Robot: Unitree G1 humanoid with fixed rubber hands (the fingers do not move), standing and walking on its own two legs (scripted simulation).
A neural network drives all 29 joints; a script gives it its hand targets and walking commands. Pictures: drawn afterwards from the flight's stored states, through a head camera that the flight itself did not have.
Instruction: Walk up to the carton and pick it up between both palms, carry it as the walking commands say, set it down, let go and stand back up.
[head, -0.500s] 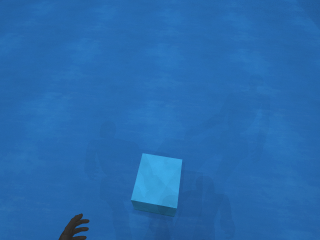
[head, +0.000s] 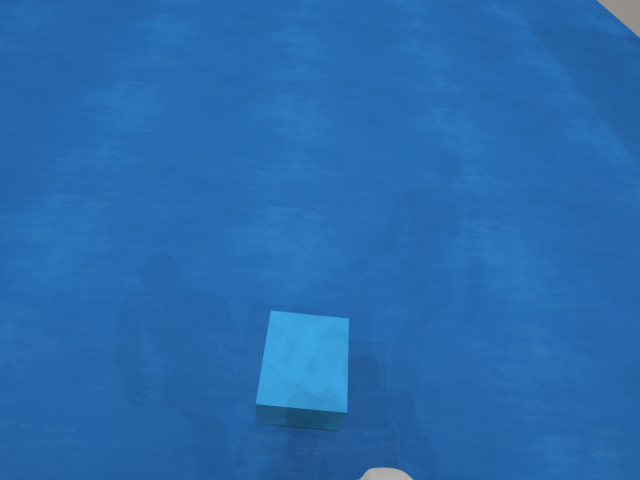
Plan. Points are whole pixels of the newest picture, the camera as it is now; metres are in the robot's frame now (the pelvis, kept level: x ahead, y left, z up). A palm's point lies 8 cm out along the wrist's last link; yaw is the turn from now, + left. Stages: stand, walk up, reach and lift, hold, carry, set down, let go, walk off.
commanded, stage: walk up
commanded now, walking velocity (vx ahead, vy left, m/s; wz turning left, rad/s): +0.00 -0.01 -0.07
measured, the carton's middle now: (303, 371) +0.48 -0.01 -0.68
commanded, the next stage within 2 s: stand in 0.66 s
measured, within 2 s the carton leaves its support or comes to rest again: neither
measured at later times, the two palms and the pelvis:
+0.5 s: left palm out of the picture +0.05 +0.20 -0.15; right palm out of the picture +0.07 -0.24 -0.15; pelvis +0.05 -0.02 -0.01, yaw +0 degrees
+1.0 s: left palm (154, 449) +0.17 +0.22 -0.15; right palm (479, 469) +0.16 -0.24 -0.15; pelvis +0.04 -0.01 -0.03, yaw -1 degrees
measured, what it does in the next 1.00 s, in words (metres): steps on the spot: right foot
